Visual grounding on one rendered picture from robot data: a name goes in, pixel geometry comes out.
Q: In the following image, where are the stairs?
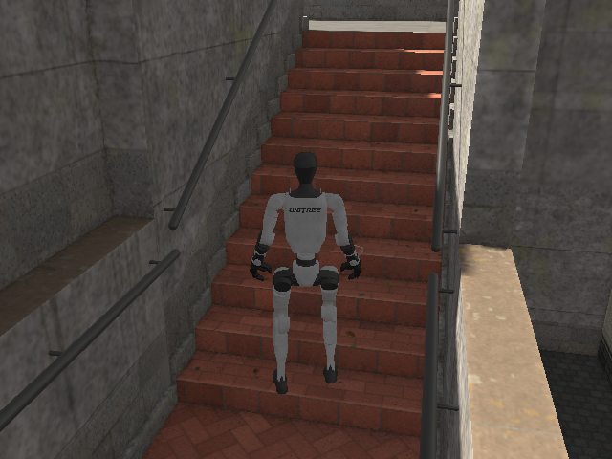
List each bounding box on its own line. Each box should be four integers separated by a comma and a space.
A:
176, 31, 453, 437

